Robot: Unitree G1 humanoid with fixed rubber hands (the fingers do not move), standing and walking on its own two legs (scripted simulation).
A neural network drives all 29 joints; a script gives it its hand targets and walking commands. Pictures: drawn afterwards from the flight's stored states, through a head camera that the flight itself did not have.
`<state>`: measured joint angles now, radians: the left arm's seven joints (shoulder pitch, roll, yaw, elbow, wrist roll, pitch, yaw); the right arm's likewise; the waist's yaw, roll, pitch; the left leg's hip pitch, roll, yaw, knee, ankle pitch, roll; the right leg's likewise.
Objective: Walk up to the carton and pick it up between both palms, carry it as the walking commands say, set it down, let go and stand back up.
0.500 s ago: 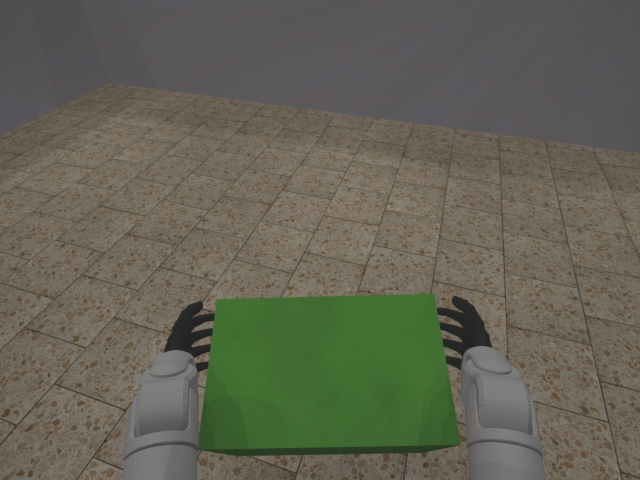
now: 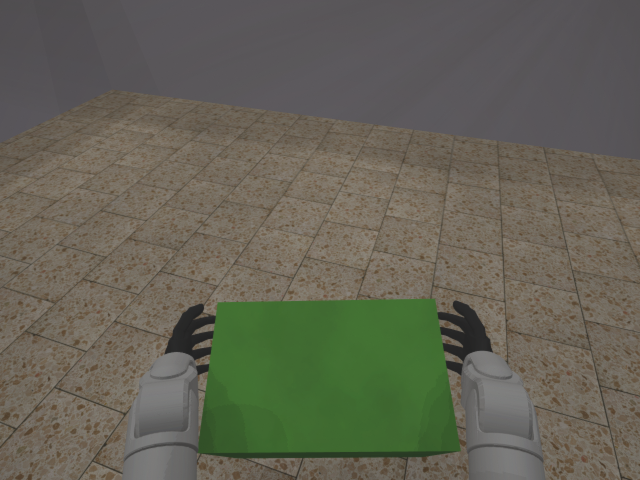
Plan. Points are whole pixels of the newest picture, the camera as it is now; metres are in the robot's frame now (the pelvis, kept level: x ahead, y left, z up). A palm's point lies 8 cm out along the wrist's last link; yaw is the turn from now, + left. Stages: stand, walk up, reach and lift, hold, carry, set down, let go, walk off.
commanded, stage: hold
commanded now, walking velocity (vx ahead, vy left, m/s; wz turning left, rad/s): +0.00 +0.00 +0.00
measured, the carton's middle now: (327, 385) +0.30 +0.00 -0.05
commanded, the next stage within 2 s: carry in 0.54 s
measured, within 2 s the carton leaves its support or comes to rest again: neither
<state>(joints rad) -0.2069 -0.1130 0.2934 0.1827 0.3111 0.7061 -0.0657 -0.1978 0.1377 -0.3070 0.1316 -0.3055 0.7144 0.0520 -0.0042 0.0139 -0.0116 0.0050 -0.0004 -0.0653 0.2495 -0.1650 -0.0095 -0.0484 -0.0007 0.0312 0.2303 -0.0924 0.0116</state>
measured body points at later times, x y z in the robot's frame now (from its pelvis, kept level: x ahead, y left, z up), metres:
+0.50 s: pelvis +0.00 +0.00 +0.00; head -0.04 +0.00 +0.45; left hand +0.29 +0.19 +0.04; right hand +0.29 -0.19 +0.04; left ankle -0.01 +0.13 -0.75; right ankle +0.03 -0.13 -0.75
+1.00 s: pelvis +0.12 -0.03 -0.01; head +0.12 -0.01 +0.44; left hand +0.41 +0.10 +0.07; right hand +0.34 -0.26 +0.08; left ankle +0.13 +0.07 -0.75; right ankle +0.04 -0.12 -0.75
